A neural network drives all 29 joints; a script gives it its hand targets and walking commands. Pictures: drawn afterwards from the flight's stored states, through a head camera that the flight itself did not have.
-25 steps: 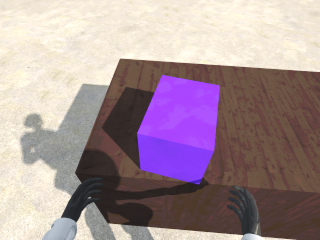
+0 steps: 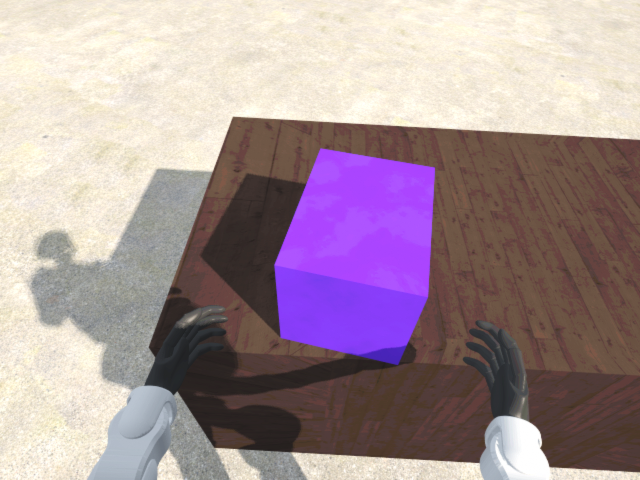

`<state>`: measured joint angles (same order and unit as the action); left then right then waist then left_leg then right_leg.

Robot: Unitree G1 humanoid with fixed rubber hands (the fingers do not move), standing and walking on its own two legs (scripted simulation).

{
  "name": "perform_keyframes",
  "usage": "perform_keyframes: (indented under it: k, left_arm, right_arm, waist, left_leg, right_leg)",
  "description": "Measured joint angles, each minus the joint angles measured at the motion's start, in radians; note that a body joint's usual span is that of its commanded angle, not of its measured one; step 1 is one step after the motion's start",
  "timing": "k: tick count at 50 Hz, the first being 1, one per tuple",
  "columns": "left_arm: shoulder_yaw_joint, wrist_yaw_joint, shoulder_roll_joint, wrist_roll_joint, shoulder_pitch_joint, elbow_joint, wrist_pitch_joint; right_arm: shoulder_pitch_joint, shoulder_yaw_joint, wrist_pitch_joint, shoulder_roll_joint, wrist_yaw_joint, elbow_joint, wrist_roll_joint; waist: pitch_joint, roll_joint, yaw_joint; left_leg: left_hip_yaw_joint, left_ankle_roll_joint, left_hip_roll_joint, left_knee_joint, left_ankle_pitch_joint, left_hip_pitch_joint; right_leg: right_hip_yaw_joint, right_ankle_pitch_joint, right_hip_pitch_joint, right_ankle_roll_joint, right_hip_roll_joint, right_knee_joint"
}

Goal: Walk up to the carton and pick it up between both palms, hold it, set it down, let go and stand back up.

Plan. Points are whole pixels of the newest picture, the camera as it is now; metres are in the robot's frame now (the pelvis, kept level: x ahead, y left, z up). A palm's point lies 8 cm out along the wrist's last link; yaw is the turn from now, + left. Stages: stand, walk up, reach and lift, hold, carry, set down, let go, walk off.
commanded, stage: reach and lift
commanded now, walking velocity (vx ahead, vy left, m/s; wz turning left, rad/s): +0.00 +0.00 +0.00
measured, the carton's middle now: (357, 252) +0.47 -0.02 -0.03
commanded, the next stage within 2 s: none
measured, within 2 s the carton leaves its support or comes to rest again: neither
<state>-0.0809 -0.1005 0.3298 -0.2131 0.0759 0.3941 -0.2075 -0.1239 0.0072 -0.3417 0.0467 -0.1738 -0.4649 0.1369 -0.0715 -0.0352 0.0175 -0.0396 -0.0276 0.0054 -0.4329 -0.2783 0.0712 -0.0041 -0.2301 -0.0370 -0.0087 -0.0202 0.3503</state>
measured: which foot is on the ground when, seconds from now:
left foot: down 0.00-1.00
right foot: down 0.00-1.00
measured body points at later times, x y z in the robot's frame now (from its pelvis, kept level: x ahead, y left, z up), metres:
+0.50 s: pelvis +0.00 -0.01 +0.00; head +0.00 +0.01 +0.45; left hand +0.33 +0.20 +0.05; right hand +0.28 -0.20 +0.05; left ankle -0.02 +0.09 -0.74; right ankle -0.02 -0.12 -0.74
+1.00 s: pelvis -0.01 +0.00 +0.00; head +0.01 +0.02 +0.45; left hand +0.41 +0.19 +0.11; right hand +0.35 -0.20 +0.09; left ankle -0.02 +0.09 -0.74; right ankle -0.02 -0.12 -0.74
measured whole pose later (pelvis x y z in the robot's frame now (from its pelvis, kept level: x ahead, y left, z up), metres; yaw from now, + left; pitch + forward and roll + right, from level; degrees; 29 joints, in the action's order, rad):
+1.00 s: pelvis -0.01 +0.00 +0.00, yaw +0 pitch +0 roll -1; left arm 0.08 -0.09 0.31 -0.14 -0.64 0.68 0.20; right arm 0.46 0.02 0.09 0.12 -0.26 -0.54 0.25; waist -0.03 -0.03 -0.06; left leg -0.04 -0.03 0.01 -0.41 -0.24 0.16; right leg 0.00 -0.18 -0.13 0.00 -0.02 0.32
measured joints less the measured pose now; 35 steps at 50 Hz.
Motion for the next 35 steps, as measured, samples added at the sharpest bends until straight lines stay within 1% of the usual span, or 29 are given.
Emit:
perform_keyframes:
  k: [6,12,16,20,28,35]
  left_arm:
    - [0.023,-0.002,-0.007,0.004,-0.064,-0.014,0.096]
    - [0.058,-0.019,-0.021,0.006,-0.116,-0.031,0.176]
    - [0.08,-0.029,-0.032,0.011,-0.163,-0.02,0.212]
    - [0.103,-0.031,-0.04,0.021,-0.225,0.002,0.239]
    - [0.138,-0.016,-0.033,0.045,-0.379,0.067,0.295]
    - [0.147,-0.002,-0.026,0.056,-0.508,0.139,0.342]
  right_arm:
    - [0.047,-0.025,0.092,0.005,-0.034,0.039,0.03]
    - [0.065,-0.04,0.145,0.011,-0.069,0.099,0.034]
    - [0.085,-0.045,0.171,0.02,-0.084,0.131,0.031]
    - [0.12,-0.047,0.207,0.027,-0.09,0.15,0.035]
    - [0.241,-0.038,0.303,0.033,-0.09,0.133,0.065]
    - [0.369,-0.015,0.367,0.04,-0.089,0.07,0.087]
  waist:
    - [0.007,0.022,-0.005]
    - [-0.002,0.048,-0.021]
    - [-0.009,0.047,-0.031]
    - [-0.015,0.03,-0.035]
    - [-0.009,-0.006,-0.038]
    - [0.009,-0.005,-0.048]
  left_leg:
    - [-0.001,0.004,0.002,0.019,0.003,-0.021]
    - [0.003,0.006,0.002,0.034,0.008,-0.035]
    - [0.004,0.008,0.001,0.045,0.016,-0.037]
    - [0.001,0.01,0.002,0.056,0.026,-0.035]
    - [-0.01,0.013,0.007,0.066,0.047,-0.006]
    - [-0.012,0.008,0.005,0.06,0.055,0.033]
  right_leg:
    - [0.003,0.005,0.02,0.006,-0.003,-0.02]
    - [0.0,0.006,0.034,0.006,-0.003,-0.032]
    - [0.0,0.009,0.033,0.005,-0.002,-0.033]
    - [0.003,0.016,0.024,0.002,-0.003,-0.034]
    - [0.013,0.036,-0.013,-0.002,-0.008,-0.036]
    - [0.015,0.048,-0.05,0.003,-0.005,-0.036]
